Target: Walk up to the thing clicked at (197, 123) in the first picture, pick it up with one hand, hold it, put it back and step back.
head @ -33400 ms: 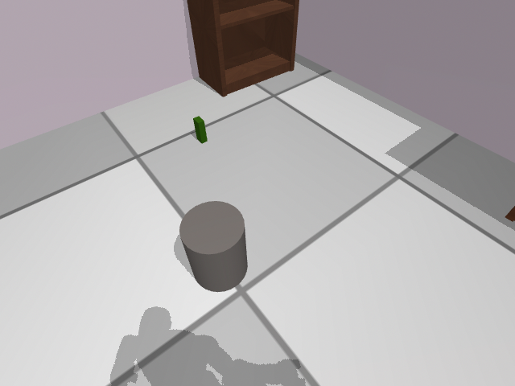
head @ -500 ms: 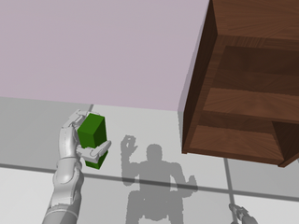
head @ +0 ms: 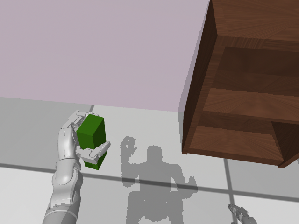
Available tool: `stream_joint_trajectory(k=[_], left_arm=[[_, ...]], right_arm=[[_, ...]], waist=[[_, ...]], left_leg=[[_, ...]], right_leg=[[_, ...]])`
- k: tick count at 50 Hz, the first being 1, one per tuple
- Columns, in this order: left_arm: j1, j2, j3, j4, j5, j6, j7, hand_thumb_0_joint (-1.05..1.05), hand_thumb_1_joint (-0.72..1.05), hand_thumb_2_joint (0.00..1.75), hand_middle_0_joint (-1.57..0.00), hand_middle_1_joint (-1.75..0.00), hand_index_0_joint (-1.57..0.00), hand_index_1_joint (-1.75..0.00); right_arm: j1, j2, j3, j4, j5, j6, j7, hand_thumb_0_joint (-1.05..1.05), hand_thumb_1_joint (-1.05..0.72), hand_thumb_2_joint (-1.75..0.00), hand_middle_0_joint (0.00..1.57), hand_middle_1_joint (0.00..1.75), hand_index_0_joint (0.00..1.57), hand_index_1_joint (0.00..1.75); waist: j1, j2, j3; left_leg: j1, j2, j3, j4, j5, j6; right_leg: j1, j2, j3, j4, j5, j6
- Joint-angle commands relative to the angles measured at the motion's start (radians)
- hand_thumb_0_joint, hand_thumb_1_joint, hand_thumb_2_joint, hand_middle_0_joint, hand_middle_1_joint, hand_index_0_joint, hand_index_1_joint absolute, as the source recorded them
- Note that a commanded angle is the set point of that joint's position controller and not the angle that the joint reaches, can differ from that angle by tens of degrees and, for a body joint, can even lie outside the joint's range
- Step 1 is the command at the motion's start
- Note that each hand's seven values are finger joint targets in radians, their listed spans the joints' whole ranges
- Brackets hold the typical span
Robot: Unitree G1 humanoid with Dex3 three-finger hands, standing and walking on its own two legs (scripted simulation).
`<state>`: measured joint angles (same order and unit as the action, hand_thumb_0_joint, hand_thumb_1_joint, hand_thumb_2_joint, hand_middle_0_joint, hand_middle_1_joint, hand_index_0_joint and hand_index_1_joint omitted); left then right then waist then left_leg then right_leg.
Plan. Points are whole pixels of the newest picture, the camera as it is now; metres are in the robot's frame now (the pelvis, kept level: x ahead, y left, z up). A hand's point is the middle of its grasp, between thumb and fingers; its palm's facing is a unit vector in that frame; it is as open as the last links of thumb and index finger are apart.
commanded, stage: hold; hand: left
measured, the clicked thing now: (94, 143) +0.33 +0.17 +0.04
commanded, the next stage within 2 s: crouch in 1.50 s
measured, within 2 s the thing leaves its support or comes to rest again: neither
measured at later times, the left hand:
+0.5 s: hand (92, 139) +0.33 +0.17 +0.06, palm faces +0.15 -0.99 +0.01, open 10.1 cm
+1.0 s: hand (93, 139) +0.33 +0.17 +0.06, palm faces +0.15 -0.99 +0.00, open 10.1 cm
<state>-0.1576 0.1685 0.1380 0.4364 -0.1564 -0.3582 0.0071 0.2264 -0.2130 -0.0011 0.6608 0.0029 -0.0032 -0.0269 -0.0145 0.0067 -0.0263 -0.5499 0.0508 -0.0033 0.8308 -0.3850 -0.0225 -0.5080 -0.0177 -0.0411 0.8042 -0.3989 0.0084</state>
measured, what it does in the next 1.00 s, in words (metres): stands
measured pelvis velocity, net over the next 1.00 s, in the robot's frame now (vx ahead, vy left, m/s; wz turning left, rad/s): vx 0.00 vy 0.00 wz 0.00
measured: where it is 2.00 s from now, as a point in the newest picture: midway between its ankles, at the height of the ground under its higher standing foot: outside the picture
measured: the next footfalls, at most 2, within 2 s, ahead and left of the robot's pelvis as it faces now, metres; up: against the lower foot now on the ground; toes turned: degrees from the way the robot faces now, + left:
none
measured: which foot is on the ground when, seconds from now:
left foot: down 0.00-1.00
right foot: down 0.00-1.00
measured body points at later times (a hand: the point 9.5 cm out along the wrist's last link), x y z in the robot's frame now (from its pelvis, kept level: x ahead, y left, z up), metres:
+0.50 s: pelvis +0.00 +0.00 +0.00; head +0.04 +0.00 +0.45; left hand +0.32 +0.22 +0.06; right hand +0.13 -0.24 -0.11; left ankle +0.02 +0.13 -0.70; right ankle +0.01 -0.13 -0.70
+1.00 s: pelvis +0.00 +0.00 +0.00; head +0.04 +0.00 +0.45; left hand +0.32 +0.22 +0.06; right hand +0.13 -0.25 -0.11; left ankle +0.02 +0.13 -0.70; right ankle +0.01 -0.13 -0.70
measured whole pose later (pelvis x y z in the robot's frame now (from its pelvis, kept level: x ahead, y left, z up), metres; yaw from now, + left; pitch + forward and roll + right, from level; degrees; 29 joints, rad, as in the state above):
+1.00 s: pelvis +0.00 +0.00 +0.00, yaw +0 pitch +6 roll -1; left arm -0.13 0.16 0.14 0.41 -0.16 -0.35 0.00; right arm 0.22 -0.22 -0.01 0.66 0.01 -0.01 -0.03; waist -0.02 0.01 -0.03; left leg -0.55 0.05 -0.01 0.83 -0.38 -0.03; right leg -0.51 -0.02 -0.04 0.81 -0.40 0.01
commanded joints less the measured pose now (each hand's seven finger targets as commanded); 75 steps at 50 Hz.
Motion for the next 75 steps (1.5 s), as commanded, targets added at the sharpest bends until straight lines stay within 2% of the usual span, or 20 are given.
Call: stream_joint_trajectory(k=[1, 2, 6, 10, 19, 23, 25, 27, 35, 43, 51, 56, 57, 58, 64, 67, 69, 71, 73, 75], left_arm=[[-0.284, 0.136, 0.045, -0.246, -0.003, -0.068, 0.0, 0.0, 0.05, 1.24, -1.31, -1.44, -1.31, -1.46], [-0.213, 0.079, 0.015, -0.17, -0.009, -0.056, -0.005, 0.0, 0.04, 1.23, -1.31, -1.43, -1.31, -1.45], [-0.3, 0.146, 0.057, -0.286, -0.005, -0.077, 0.001, 0.0, 0.05, 1.23, -1.31, -1.42, -1.3, -1.44], [-0.25, 0.102, 0.029, -0.228, -0.009, -0.07, -0.003, 0.0, 0.05, 1.22, -1.29, -1.42, -1.29, -1.44], [-0.279, 0.127, 0.043, -0.263, -0.01, -0.074, -0.005, 0.0, 0.06, 1.22, -1.29, -1.41, -1.29, -1.43], [-0.204, 0.076, 0.012, -0.185, -0.009, -0.061, -0.01, 0.0, 0.05, 1.21, -1.29, -1.41, -1.29, -1.43], [-0.277, 0.146, 0.068, -0.286, -0.012, -0.077, 0.001, 0.0, 0.06, 1.21, -1.29, -1.41, -1.29, -1.43], [-0.239, 0.1, 0.02, -0.265, -0.006, -0.075, -0.001, 0.0, 0.06, 1.21, -1.29, -1.41, -1.29, -1.43], [-0.255, 0.129, 0.057, -0.266, -0.006, -0.074, 0.009, 0.0, 0.05, 1.22, -1.28, -1.4, -1.28, -1.42], [-0.241, 0.098, 0.021, -0.263, -0.008, -0.064, -0.005, 0.0, 0.07, 1.21, -1.29, -1.4, -1.28, -1.42], [-0.241, 0.138, 0.063, -0.287, -0.002, -0.074, 0.009, 0.0, 0.05, 1.21, -1.28, -1.41, -1.28, -1.43], [-0.239, 0.126, 0.057, -0.237, -0.008, -0.067, -0.004, 0.0, 0.03, 1.22, -1.28, -1.41, -1.28, -1.43], [-0.218, 0.096, 0.026, -0.206, -0.006, -0.06, -0.009, 0.0, 0.03, 1.21, -1.27, -1.4, -1.27, -1.42], [-0.261, 0.119, 0.039, -0.29, -0.01, -0.072, -0.007, 0.0, 0.04, 1.2, -1.26, -1.39, -1.26, -1.41], [-0.253, 0.122, 0.042, -0.311, -0.013, -0.074, -0.003, 0.0, 0.04, 1.2, -1.29, -1.4, -1.28, -1.42], [-0.234, 0.105, 0.03, -0.273, -0.009, -0.06, 0.001, 0.0, 0.04, 1.2, -1.28, -1.4, -1.28, -1.42], [-0.253, 0.137, 0.058, -0.301, -0.006, -0.065, 0.007, 0.0, 0.03, 1.2, -1.26, -1.39, -1.26, -1.41], [-0.255, 0.128, 0.036, -0.302, 0.001, -0.061, 0.006, 0.0, 0.03, 1.19, -1.26, -1.39, -1.26, -1.41], [-0.259, 0.145, 0.069, -0.307, -0.005, -0.061, 0.008, 0.0, 0.05, 1.2, -1.27, -1.39, -1.27, -1.41], [-0.238, 0.115, 0.043, -0.257, -0.004, -0.052, 0.004, 0.0, 0.05, 1.2, -1.27, -1.39, -1.27, -1.41]], right_arm=[[-0.036, -0.132, -0.049, -0.12, 0.003, -0.039, -0.008, 0.0, -0.92, -0.91, 0.2, 0.3, 0.2, 0.3], [-0.038, -0.124, -0.043, -0.122, 0.003, -0.04, -0.006, 0.0, -0.92, -0.91, 0.2, 0.3, 0.2, 0.3], [-0.04, -0.135, -0.052, -0.125, 0.003, -0.04, -0.006, 0.0, -0.92, -0.9, 0.2, 0.3, 0.2, 0.3], [-0.031, -0.135, -0.049, -0.123, 0.003, -0.045, -0.005, 0.0, -0.92, -0.91, 0.2, 0.3, 0.2, 0.3], [-0.028, -0.138, -0.054, -0.118, 0.002, -0.045, -0.005, 0.0, -0.92, -0.91, 0.2, 0.3, 0.2, 0.3], [-0.038, -0.133, -0.049, -0.128, 0.004, -0.045, -0.001, 0.0, -0.92, -0.91, 0.2, 0.3, 0.2, 0.3], [-0.037, -0.135, -0.052, -0.128, 0.005, -0.044, -0.002, 0.0, -0.92, -0.91, 0.2, 0.3, 0.2, 0.3], [-0.041, -0.132, -0.05, -0.127, 0.003, -0.047, -0.002, 0.0, -0.92, -0.91, 0.2, 0.3, 0.2, 0.3], [-0.038, -0.134, -0.053, -0.121, 0.002, -0.047, -0.005, 0.0, -0.91, -0.91, 0.2, 0.3, 0.2, 0.3], [-0.034, -0.131, -0.052, -0.126, 0.004, -0.049, -0.007, 0.0, -0.92, -0.91, 0.2, 0.3, 0.2, 0.3], [-0.031, -0.136, -0.056, -0.122, 0.002, -0.045, -0.006, 0.0, -0.91, -0.91, 0.2, 0.3, 0.2, 0.3], [-0.031, -0.139, -0.056, -0.115, 0.004, -0.048, -0.005, 0.0, -0.92, -0.91, 0.2, 0.3, 0.2, 0.3], [-0.034, -0.137, -0.054, -0.124, 0.005, -0.049, -0.004, 0.0, -0.92, -0.91, 0.2, 0.3, 0.2, 0.3], [-0.024, -0.14, -0.058, -0.119, 0.004, -0.05, -0.002, 0.0, -0.91, -0.9, 0.2, 0.3, 0.2, 0.3], [-0.035, -0.132, -0.053, -0.128, 0.005, -0.051, -0.003, 0.0, -0.92, -0.91, 0.2, 0.3, 0.2, 0.3], [-0.038, -0.135, -0.054, -0.124, 0.004, -0.053, -0.006, 0.0, -0.91, -0.9, 0.2, 0.3, 0.2, 0.3], [-0.036, -0.135, -0.055, -0.123, 0.003, -0.051, -0.006, 0.0, -0.91, -0.9, 0.2, 0.3, 0.2, 0.3], [-0.027, -0.137, -0.054, -0.125, 0.003, -0.047, -0.007, 0.0, -0.92, -0.91, 0.2, 0.3, 0.2, 0.3], [-0.025, -0.135, -0.054, -0.125, 0.003, -0.044, -0.009, 0.0, -0.91, -0.9, 0.2, 0.3, 0.2, 0.3], [-0.029, -0.125, -0.047, -0.124, 0.002, -0.044, -0.009, 0.0, -0.91, -0.9, 0.2, 0.3, 0.2, 0.3]], waist=[[-0.007, 0.015, -0.271], [-0.016, -0.039, -0.238], [-0.002, 0.017, -0.281], [-0.016, -0.008, -0.29], [-0.007, 0.027, -0.282], [-0.014, -0.014, -0.247], [0.005, 0.014, -0.281], [-0.009, -0.001, -0.252], [-0.007, 0.008, -0.269], [-0.019, -0.025, -0.273], [-0.003, 0.023, -0.302], [-0.017, 0.014, -0.267], [-0.019, 0.01, -0.259], [-0.012, 0.026, -0.294], [-0.003, 0.02, -0.297], [-0.021, -0.011, -0.239], [-0.006, 0.011, -0.281], [-0.008, 0.023, -0.3], [-0.001, 0.001, -0.302], [-0.01, 0.003, -0.256]], left_leg=[[0.154, -0.036, 0.008, -0.121, 0.201, 0.02], [0.128, -0.034, 0.006, -0.119, 0.195, 0.025], [0.147, -0.037, 0.01, -0.128, 0.171, 0.02], [0.162, -0.033, 0.007, -0.115, 0.223, 0.023], [0.161, -0.034, 0.006, -0.118, 0.203, 0.019], [0.142, -0.03, 0.002, -0.123, 0.192, 0.02], [0.142, -0.036, 0.009, -0.119, 0.185, 0.02], [0.134, -0.038, 0.011, -0.119, 0.174, 0.023], [0.139, -0.033, 0.002, -0.121, 0.16, 0.021], [0.13, -0.037, 0.012, -0.104, 0.191, 0.027], [0.154, -0.036, 0.007, -0.111, 0.199, 0.02], [0.146, -0.032, 0.004, -0.108, 0.204, 0.024], [0.143, -0.031, 0.004, -0.11, 0.205, 0.024], [0.165, -0.028, 0.0, -0.109, 0.226, 0.02], [0.156, -0.037, 0.009, -0.101, 0.223, 0.023], [0.13, -0.036, 0.01, -0.108, 0.175, 0.026], [0.144, -0.036, 0.008, -0.107, 0.201, 0.025], [0.163, -0.033, 0.007, -0.111, 0.218, 0.022], [0.152, -0.033, 0.006, -0.109, 0.229, 0.023], [0.133, -0.036, 0.012, -0.109, 0.204, 0.024]], right_leg=[[0.1, 0.024, 0.004, -0.125, 0.25, -0.01], [0.102, 0.024, 0.002, -0.128, 0.251, -0.004], [0.104, 0.022, 0.004, -0.126, 0.223, -0.011], [0.114, 0.025, 0.004, -0.115, 0.277, -0.008], [0.095, 0.024, 0.004, -0.117, 0.252, -0.012], [0.086, 0.029, -0.003, -0.119, 0.24, -0.012], [0.104, 0.022, 0.004, -0.124, 0.234, -0.011], [0.094, 0.02, 0.006, -0.125, 0.229, -0.009], [0.083, 0.026, 0.0, -0.117, 0.21, -0.012], [0.093, 0.02, 0.01, -0.126, 0.255, -0.003], [0.104, 0.023, 0.003, -0.111, 0.246, -0.011], [0.077, 0.024, 0.004, -0.109, 0.253, -0.011], [0.069, 0.026, 0.003, -0.108, 0.253, -0.011], [0.079, 0.028, 0.0, -0.098, 0.268, -0.014], [0.105, 0.019, 0.007, -0.113, 0.274, -0.009], [0.072, 0.021, 0.007, -0.123, 0.237, -0.006], [0.097, 0.021, 0.007, -0.118, 0.258, -0.008], [0.101, 0.024, 0.005, -0.11, 0.269, -0.012], [0.119, 0.024, 0.004, -0.113, 0.281, -0.009], [0.098, 0.022, 0.006, -0.122, 0.261, -0.008]])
